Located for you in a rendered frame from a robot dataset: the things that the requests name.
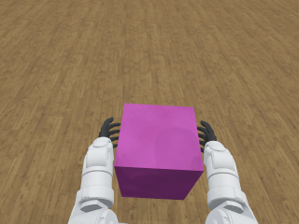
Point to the robot left upper arm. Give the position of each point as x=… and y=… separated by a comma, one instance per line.
x=99, y=216

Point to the carton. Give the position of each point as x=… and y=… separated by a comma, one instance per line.
x=158, y=153

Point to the right robot forearm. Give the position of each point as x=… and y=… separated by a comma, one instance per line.
x=224, y=189

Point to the right robot hand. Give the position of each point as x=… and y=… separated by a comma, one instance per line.
x=208, y=135

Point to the left robot hand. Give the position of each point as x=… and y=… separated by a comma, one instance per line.
x=105, y=130

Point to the robot right upper arm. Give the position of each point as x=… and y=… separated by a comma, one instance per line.
x=224, y=216

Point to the left robot forearm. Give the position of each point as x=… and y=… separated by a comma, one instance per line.
x=96, y=180

